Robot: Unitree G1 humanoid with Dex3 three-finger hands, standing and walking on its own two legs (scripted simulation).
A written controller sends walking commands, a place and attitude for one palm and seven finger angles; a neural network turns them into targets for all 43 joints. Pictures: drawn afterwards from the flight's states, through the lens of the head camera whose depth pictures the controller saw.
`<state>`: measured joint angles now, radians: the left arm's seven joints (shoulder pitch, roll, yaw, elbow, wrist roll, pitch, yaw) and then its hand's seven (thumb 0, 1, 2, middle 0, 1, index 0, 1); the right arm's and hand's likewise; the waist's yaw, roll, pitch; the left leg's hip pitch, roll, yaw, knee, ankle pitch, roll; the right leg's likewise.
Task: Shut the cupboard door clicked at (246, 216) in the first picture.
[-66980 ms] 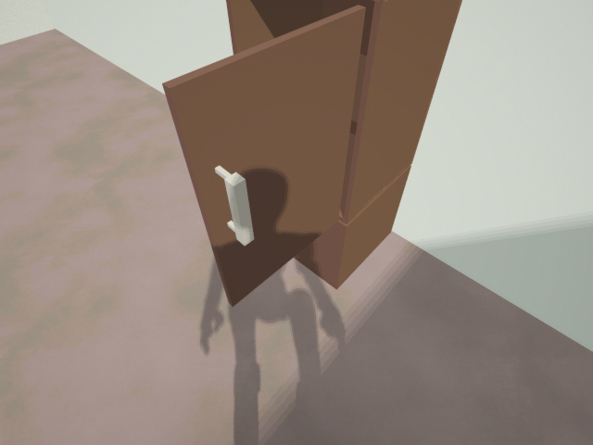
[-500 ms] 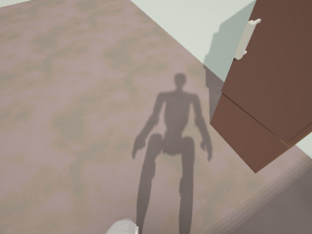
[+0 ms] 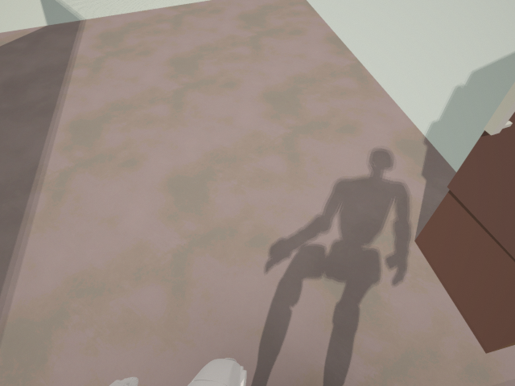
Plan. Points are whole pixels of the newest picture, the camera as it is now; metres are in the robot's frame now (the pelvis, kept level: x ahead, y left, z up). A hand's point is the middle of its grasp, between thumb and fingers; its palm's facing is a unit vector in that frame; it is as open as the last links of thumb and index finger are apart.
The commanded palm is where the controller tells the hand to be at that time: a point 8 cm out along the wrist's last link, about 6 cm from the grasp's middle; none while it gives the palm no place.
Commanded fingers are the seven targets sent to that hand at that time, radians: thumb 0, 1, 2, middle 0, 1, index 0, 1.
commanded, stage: walk to a spot facing it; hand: left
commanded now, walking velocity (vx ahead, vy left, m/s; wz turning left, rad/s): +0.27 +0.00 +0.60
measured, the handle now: out of the picture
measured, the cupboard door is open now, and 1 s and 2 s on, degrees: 5 5 5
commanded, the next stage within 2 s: turn to face it in 0.72 s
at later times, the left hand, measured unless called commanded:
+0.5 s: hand out of the picture +0.08 +0.27 -0.15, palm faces +0.31 -0.92 -0.23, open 7.4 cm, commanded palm none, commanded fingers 0.00 0.90 0.90 -0.20 -0.30 -0.20 -0.30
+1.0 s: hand (153, 353) +0.19 +0.22 -0.15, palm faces +0.49 -0.84 -0.22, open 7.2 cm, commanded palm none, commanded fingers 0.00 0.90 0.90 -0.20 -0.30 -0.20 -0.30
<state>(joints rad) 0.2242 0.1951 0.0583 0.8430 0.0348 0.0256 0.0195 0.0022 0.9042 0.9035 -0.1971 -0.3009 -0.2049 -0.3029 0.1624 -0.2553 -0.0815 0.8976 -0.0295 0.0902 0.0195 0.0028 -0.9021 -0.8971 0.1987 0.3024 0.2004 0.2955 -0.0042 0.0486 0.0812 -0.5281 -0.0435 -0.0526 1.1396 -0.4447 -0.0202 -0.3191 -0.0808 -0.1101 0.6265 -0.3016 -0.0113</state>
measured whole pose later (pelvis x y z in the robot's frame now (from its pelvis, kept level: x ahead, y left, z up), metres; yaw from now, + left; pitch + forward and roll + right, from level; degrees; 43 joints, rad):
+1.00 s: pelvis +0.26 +0.05 +0.02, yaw +26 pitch +1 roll +1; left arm 0.30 0.14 0.04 0.99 0.03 -0.05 0.03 -0.01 0.94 0.90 -0.20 -0.30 -0.20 -0.30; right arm 0.14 -0.20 -0.04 0.98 -0.02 0.01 0.00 0.00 -0.91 -0.90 0.19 0.30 0.19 0.29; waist 0.02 0.01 0.08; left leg -0.47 0.06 0.06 0.82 -0.28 -0.01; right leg -0.18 -0.06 -0.23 0.41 -0.25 -0.05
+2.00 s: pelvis +0.34 +0.12 +0.01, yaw -8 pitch +1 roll -3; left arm 0.15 0.26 0.09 0.88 0.03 0.09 -0.04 0.01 0.91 0.90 -0.20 -0.30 -0.20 -0.30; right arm 0.19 -0.18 0.00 0.86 -0.03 0.02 -0.03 0.00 -0.90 -0.90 0.20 0.30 0.20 0.30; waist 0.01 -0.03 0.10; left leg -0.26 0.09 0.12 0.51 -0.27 0.02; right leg -0.49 0.01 0.00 1.11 -0.47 0.05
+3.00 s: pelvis +0.39 +0.11 +0.01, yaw -44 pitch +1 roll -2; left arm 0.12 0.26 0.09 0.88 0.02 0.09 -0.04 0.01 0.91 0.90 -0.19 -0.30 -0.20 -0.30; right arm 0.24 -0.22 -0.03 0.89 -0.03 0.02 -0.02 0.00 -0.90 -0.90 0.20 0.30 0.20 0.30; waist -0.02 0.01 0.10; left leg -0.22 0.15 0.26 0.54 -0.33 0.00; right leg -0.40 -0.03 -0.06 0.83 -0.42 0.04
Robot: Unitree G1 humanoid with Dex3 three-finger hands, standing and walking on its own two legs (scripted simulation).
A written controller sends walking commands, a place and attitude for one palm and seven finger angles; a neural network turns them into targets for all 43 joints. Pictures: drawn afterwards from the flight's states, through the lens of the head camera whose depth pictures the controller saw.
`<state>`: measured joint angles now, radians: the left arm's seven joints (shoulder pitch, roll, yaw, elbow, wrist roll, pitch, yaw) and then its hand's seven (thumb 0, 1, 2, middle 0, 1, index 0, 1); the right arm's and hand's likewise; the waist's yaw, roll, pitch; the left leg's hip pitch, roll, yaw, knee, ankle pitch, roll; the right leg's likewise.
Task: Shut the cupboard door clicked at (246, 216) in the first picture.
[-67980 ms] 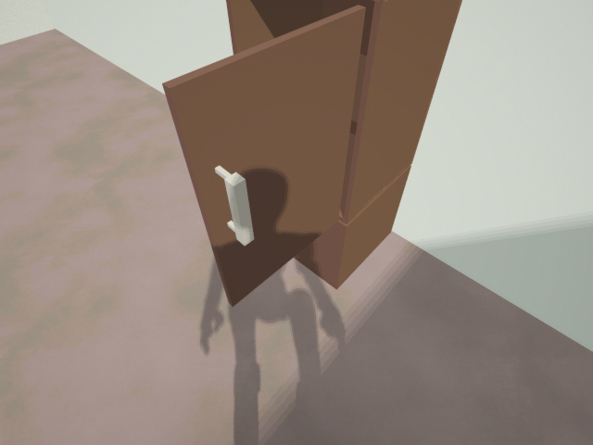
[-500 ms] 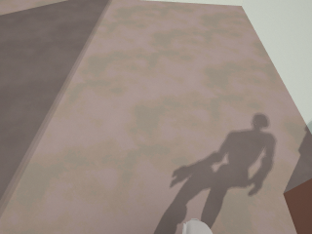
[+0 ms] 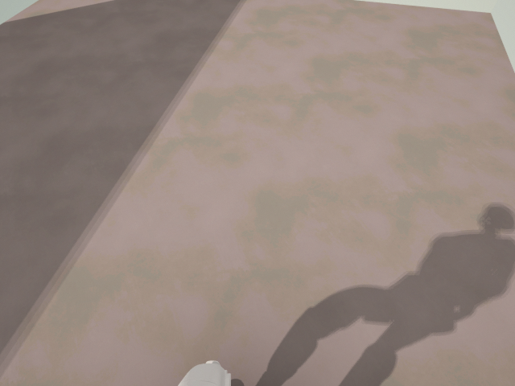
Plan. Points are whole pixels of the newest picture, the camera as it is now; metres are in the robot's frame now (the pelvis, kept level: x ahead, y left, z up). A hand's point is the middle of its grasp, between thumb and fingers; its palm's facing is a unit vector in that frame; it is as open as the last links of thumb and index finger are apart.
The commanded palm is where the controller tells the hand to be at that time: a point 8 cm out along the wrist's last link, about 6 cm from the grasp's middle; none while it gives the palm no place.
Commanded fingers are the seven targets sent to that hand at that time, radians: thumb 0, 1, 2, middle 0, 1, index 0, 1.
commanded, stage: turn to face it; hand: left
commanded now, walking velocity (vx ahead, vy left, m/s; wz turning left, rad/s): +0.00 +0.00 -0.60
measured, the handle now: out of the picture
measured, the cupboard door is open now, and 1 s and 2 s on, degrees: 5 5 5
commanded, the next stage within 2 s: none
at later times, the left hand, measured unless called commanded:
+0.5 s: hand (174, 352) +0.19 +0.18 -0.17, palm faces -0.21 -0.92 -0.32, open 7.3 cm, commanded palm none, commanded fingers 0.00 0.90 0.90 -0.20 -0.30 -0.20 -0.30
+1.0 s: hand (206, 295) +0.30 +0.14 -0.18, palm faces -0.53 -0.83 -0.18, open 7.4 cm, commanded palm none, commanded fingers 0.00 0.90 0.90 -0.20 -0.30 -0.20 -0.30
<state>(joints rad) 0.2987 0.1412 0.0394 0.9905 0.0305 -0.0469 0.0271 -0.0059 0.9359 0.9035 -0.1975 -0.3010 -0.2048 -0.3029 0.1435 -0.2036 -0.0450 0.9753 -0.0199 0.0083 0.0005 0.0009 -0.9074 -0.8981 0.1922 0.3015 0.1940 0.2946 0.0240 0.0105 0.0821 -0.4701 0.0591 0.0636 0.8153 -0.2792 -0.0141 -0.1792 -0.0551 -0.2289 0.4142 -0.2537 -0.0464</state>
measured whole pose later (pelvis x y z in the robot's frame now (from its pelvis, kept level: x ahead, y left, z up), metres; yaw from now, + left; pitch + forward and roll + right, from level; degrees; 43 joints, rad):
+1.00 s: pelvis +0.10 +0.02 +0.00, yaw -35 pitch +1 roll -3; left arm 0.15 0.26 0.09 0.88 0.03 0.09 -0.04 0.01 0.91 0.90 -0.20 -0.30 -0.20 -0.30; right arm 0.19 -0.18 0.00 0.86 -0.03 0.02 -0.03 0.00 -0.90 -0.90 0.20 0.30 0.20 0.30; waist 0.01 -0.03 0.10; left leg -0.26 0.09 0.12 0.51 -0.27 0.02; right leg -0.49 0.01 0.00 1.11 -0.47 0.05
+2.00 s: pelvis +0.14 -0.01 -0.01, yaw -70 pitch +1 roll -2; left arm 0.12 0.26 0.09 0.88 0.02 0.09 -0.04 0.01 0.91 0.90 -0.19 -0.30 -0.20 -0.30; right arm 0.24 -0.22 -0.03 0.89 -0.03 0.02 -0.02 0.00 -0.90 -0.90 0.20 0.30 0.20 0.30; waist -0.02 0.01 0.10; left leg -0.22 0.15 0.26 0.54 -0.33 0.00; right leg -0.40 -0.03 -0.06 0.83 -0.42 0.04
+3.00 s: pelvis +0.13 -0.08 -0.01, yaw -94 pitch +1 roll +0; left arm 0.24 0.18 0.05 0.96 0.03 0.02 -0.01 0.00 0.90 0.90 -0.20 -0.30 -0.20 -0.30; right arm 0.28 -0.24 -0.05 1.00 -0.03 0.05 -0.01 0.00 -0.90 -0.90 0.20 0.30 0.20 0.30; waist -0.02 0.04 0.02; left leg -0.46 0.07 0.08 1.04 -0.45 -0.04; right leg -0.17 0.02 -0.04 0.45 -0.30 -0.04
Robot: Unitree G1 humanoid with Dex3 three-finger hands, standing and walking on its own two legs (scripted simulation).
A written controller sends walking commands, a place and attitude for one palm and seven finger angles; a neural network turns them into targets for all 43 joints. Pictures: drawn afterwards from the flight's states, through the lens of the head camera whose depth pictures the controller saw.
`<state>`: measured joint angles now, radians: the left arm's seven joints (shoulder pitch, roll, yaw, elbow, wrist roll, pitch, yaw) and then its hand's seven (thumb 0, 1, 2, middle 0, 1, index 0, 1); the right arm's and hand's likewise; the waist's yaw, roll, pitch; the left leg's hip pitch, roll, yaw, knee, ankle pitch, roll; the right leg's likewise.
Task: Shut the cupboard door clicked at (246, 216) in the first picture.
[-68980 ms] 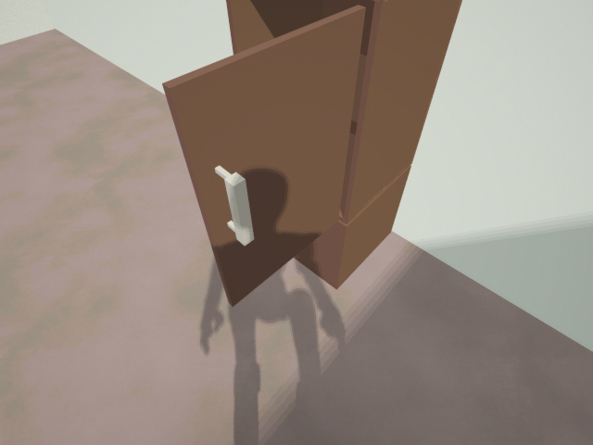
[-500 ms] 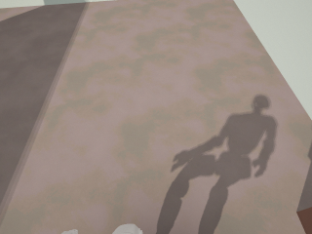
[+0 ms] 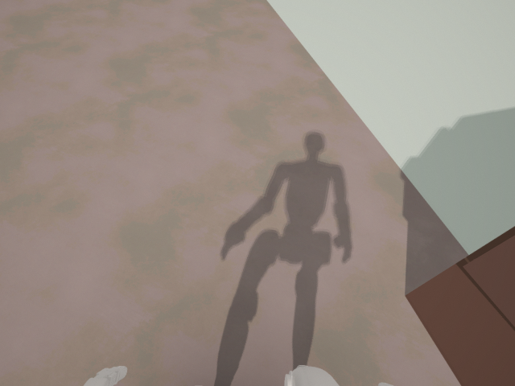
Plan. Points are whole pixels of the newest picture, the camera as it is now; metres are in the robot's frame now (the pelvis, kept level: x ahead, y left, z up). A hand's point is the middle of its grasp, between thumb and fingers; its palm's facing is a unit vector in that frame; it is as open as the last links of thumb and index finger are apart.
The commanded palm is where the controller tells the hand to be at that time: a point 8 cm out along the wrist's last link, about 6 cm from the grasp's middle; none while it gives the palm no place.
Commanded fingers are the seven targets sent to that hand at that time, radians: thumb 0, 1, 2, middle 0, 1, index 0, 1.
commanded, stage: turn to face it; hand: left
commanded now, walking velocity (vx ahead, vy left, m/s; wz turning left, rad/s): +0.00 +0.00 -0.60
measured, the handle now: out of the picture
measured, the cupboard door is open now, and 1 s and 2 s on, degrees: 5 5 5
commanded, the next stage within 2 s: take the last steps up to it in 1.66 s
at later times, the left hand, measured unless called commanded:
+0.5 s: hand (179, 369) +0.16 +0.14 -0.17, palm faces -0.28 -0.93 -0.23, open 7.4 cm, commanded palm none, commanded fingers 0.00 0.90 0.90 -0.20 -0.30 -0.20 -0.30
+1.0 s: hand (207, 310) +0.26 +0.11 -0.17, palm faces -0.56 -0.80 -0.22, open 7.4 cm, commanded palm none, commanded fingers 0.00 0.90 0.90 -0.20 -0.30 -0.20 -0.30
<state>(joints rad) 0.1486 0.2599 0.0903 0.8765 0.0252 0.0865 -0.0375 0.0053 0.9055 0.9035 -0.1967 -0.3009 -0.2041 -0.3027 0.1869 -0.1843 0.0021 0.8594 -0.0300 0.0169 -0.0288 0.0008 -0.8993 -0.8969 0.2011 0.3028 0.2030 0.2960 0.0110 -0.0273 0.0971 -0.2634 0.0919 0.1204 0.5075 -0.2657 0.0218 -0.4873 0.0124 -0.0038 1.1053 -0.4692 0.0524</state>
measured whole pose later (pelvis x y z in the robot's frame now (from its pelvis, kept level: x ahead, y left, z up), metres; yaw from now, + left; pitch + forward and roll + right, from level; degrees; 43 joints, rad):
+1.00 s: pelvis +0.04 +0.00 +0.00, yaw -35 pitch +1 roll -2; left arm 0.12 0.26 0.09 0.88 0.02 0.09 -0.04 0.01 0.91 0.90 -0.19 -0.30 -0.20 -0.30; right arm 0.24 -0.22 -0.03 0.89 -0.03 0.02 -0.02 0.00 -0.90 -0.90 0.20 0.30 0.20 0.30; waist -0.02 0.01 0.10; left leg -0.22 0.15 0.26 0.54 -0.33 0.00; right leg -0.40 -0.03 -0.06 0.83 -0.42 0.04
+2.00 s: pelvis +0.08 -0.06 +0.00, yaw -59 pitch +1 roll +0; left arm 0.24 0.18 0.05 0.96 0.03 0.02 -0.01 0.00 0.90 0.90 -0.20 -0.30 -0.20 -0.30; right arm 0.28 -0.24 -0.05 1.00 -0.03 0.05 -0.01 0.00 -0.90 -0.90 0.20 0.30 0.20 0.30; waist -0.02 0.04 0.02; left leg -0.46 0.07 0.08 1.04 -0.45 -0.04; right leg -0.17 0.02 -0.04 0.45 -0.30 -0.04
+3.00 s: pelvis +0.10 -0.26 +0.00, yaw -63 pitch +1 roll +1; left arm 0.13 0.18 0.05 0.98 0.04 0.02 0.04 0.00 0.91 0.90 -0.20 -0.30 -0.21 -0.30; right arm 0.08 -0.24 -0.06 0.93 -0.01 0.06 0.00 0.00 -0.91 -0.90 0.19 0.30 0.20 0.29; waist 0.03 0.00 0.08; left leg -0.45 -0.01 0.01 0.94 -0.43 -0.06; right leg -0.31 -0.08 -0.10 0.47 -0.17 0.00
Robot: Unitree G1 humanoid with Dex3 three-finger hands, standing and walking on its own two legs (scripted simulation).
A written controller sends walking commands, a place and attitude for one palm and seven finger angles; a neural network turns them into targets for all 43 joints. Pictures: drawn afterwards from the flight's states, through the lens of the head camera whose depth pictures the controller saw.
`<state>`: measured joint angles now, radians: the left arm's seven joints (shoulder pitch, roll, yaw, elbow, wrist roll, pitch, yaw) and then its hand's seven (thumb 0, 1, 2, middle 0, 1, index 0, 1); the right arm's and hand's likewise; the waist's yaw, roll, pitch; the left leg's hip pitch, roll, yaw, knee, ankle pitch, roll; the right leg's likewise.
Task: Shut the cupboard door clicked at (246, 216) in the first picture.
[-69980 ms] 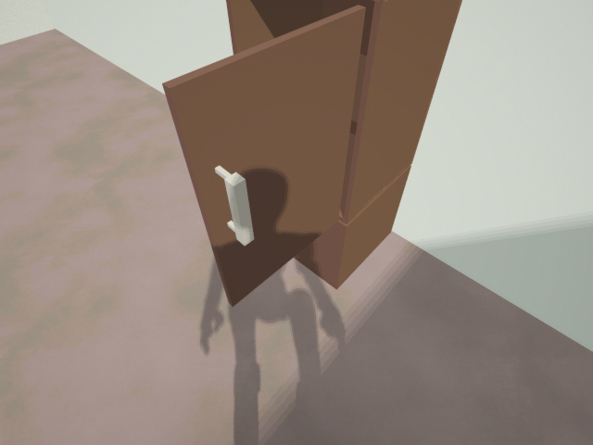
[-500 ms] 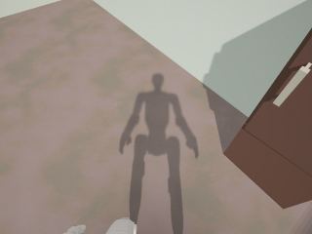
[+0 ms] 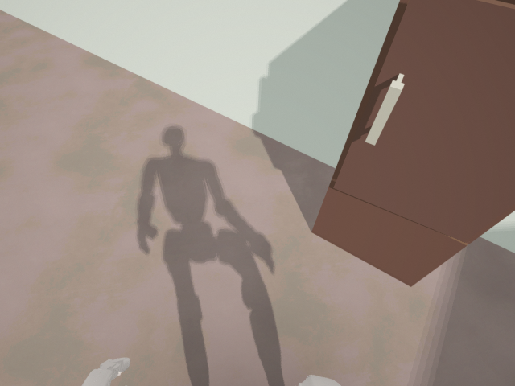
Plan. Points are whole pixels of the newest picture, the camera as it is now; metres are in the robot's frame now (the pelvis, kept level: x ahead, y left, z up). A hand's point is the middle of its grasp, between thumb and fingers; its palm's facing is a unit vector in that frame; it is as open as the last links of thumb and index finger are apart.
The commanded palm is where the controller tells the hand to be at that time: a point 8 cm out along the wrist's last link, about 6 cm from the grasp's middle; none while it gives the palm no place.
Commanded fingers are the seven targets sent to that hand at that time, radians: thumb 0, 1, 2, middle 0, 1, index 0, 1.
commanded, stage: turn to face it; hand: left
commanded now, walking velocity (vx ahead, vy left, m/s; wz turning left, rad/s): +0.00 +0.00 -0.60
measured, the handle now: (385, 110) +0.67 -0.25 +0.01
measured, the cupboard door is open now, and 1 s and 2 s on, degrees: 5 5 5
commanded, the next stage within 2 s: take the last steps up to it in 0.66 s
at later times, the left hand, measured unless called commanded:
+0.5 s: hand (161, 369) +0.16 +0.18 -0.18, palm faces -0.20 -0.96 -0.19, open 7.4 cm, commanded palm none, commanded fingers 0.00 0.90 0.90 -0.20 -0.30 -0.20 -0.30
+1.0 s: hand (192, 347) +0.19 +0.13 -0.16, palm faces -0.36 -0.90 -0.23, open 7.4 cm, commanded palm none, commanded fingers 0.00 0.90 0.90 -0.20 -0.30 -0.20 -0.30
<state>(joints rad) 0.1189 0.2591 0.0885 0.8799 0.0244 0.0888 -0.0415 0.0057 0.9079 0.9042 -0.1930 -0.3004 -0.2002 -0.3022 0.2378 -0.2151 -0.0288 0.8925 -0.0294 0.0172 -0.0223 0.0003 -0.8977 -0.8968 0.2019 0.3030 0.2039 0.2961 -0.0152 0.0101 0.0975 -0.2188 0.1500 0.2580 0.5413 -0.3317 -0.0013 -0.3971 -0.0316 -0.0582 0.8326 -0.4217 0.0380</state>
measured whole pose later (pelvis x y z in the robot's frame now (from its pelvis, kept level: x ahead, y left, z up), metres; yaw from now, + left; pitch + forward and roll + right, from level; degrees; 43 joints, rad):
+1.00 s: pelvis +0.06 -0.03 +0.00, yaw -23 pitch +1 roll +0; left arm 0.24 0.18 0.05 0.96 0.03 0.02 -0.01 0.00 0.90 0.90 -0.20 -0.30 -0.20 -0.30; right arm 0.28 -0.24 -0.05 1.00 -0.03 0.05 -0.01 0.00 -0.90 -0.90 0.20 0.30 0.20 0.30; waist -0.02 0.04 0.02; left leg -0.46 0.07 0.08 1.04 -0.45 -0.04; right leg -0.17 0.02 -0.04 0.45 -0.30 -0.04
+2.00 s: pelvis +0.19 -0.17 +0.00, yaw -28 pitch +1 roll +1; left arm 0.13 0.18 0.05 0.98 0.04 0.02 0.04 0.00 0.91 0.90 -0.20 -0.30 -0.21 -0.30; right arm 0.08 -0.24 -0.06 0.93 -0.01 0.06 0.00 0.00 -0.91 -0.90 0.19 0.30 0.20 0.29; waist 0.03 0.00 0.08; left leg -0.45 -0.01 0.01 0.94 -0.43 -0.06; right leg -0.31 -0.08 -0.10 0.47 -0.17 0.00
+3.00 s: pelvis +0.16 -0.10 +0.00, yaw -28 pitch -1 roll +0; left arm 0.29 0.14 -0.02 1.10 0.02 -0.01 0.03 0.00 0.91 0.90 -0.20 -0.30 -0.21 -0.30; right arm 0.35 -0.15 0.00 1.10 -0.02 -0.01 -0.02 0.00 -0.90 -0.90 0.20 0.30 0.20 0.30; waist -0.03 0.01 0.05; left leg -0.28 0.00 0.04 0.44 -0.15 0.03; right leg -0.13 0.02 -0.01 0.43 -0.29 -0.01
